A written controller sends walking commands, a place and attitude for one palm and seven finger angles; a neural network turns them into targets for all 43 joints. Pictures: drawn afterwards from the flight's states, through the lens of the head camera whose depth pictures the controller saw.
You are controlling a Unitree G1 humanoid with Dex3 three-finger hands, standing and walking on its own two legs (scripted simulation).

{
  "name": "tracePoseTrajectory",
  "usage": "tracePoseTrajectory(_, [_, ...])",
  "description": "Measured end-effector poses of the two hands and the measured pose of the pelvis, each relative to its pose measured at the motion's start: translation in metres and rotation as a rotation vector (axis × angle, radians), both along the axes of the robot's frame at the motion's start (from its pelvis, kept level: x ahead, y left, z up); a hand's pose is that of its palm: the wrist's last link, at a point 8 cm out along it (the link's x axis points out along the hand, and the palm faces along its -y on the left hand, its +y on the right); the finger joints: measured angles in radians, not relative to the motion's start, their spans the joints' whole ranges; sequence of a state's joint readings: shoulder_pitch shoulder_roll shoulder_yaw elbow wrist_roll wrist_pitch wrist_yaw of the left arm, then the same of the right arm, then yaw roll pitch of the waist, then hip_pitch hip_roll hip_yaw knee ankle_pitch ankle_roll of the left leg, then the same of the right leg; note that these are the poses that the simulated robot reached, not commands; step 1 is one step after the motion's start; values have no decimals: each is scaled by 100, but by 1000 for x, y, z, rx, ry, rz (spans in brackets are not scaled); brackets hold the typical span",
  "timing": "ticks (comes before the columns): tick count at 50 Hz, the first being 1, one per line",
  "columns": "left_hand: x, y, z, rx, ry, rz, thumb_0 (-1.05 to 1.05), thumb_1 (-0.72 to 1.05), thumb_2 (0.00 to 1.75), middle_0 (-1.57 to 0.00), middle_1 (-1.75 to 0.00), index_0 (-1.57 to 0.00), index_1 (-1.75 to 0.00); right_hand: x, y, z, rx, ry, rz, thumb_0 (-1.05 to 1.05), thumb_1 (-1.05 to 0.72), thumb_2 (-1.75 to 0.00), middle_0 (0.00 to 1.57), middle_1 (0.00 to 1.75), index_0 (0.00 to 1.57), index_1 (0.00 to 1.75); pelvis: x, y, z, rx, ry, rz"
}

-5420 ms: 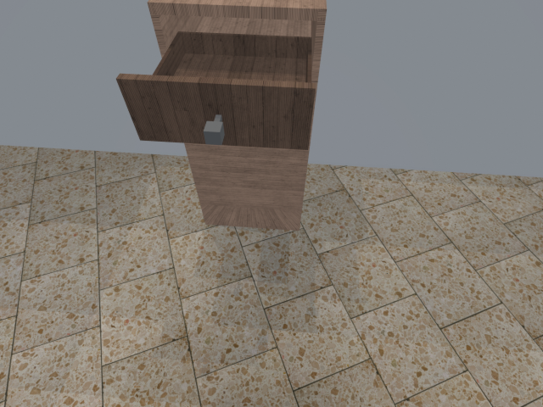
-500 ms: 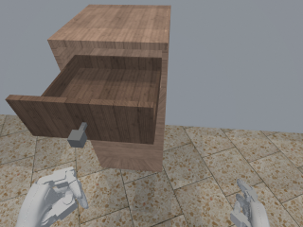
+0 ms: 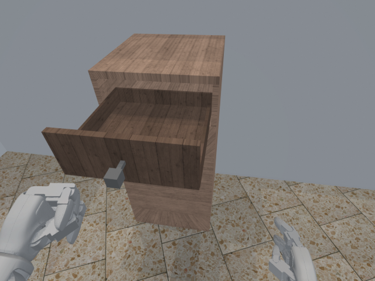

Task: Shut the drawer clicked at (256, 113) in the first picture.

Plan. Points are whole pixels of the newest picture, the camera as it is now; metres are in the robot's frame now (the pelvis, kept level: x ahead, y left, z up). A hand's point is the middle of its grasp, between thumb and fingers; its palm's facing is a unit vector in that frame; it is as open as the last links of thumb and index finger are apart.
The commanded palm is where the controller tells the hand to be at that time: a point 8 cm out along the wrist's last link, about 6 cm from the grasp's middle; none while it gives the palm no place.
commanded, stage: raise the hand and make a fist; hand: left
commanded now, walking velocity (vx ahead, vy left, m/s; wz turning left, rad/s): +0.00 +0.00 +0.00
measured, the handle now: (117, 172) +0.33 +0.22 +0.07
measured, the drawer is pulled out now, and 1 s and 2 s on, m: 0.29 0.29 0.29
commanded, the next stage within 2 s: bring the fist close to the handle in 0.32 s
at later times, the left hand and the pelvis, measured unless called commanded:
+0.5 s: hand (85, 226) +0.15 +0.19 +0.15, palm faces +0.03 -0.99 -0.13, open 3.3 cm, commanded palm +0.11 +0.24 +0.16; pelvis +0.01 -0.02 +0.00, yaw -1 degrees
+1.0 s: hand (101, 221) +0.19 +0.19 +0.11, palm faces +0.03 -1.00 -0.09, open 3.3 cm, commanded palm +0.16 +0.24 +0.11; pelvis +0.01 -0.01 +0.00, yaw -1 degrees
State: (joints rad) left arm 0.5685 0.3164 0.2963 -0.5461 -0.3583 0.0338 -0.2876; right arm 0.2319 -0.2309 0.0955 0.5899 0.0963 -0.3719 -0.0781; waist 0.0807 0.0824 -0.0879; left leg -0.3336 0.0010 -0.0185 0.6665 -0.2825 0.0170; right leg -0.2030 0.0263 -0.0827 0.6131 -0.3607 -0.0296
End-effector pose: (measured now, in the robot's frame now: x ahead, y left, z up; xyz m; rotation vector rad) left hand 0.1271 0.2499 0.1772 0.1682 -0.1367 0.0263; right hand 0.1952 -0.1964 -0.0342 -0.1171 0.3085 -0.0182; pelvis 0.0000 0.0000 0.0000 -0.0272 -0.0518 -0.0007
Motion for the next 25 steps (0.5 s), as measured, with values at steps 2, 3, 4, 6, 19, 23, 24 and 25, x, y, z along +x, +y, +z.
tracePoseTrajectory(2, [2,-2,-3,-21,20,-10,1,90,90,-140,-159,-140,-160,-3,-6,-1,0,4,-15,2,-90,-90,21,30,21,30,-1,-1,1,2,-2,-3])
tracePoseTrajectory(3, [4,-3,-7,-33,40,-15,1,90,90,-140,-159,-140,-160,-5,-9,-1,-1,6,-24,2,-90,-90,21,30,21,30,-1,-2,1,4,-3,-5])
tracePoseTrajectory(4, [5,-5,-11,-43,63,-19,1,90,90,-140,-159,-140,-160,-7,-12,-1,-2,8,-32,2,-90,-90,21,30,21,30,-2,-3,1,5,-3,-6])
tracePoseTrajectory(6, [6,-9,-19,-53,107,-22,1,90,90,-140,-159,-140,-160,-9,-18,-1,-7,10,-45,2,-90,-90,20,30,20,30,-3,-5,2,7,-5,-8])
tracePoseTrajectory(19, [-3,0,-6,-2,38,61,2,90,90,-140,-160,-140,-160,-12,-39,-7,-19,18,-79,2,-90,-90,20,30,20,30,2,-16,2,2,-11,-6])
tracePoseTrajectory(23, [1,-4,-16,-30,89,33,1,90,90,-140,-160,-140,-160,-8,-40,-6,-17,6,-79,2,-90,-90,20,30,20,30,5,-17,3,4,-7,-8])
tracePoseTrajectory(24, [3,-6,-19,-34,100,21,1,90,90,-140,-160,-140,-160,-7,-40,-5,-18,2,-78,2,-90,-90,20,30,20,30,6,-17,3,6,-5,-8])
tracePoseTrajectory(25, [4,-7,-22,-39,109,11,1,90,90,-140,-160,-140,-160,-6,-40,-4,-20,-2,-78,2,-90,-90,20,30,20,30,6,-17,3,6,-4,-9])
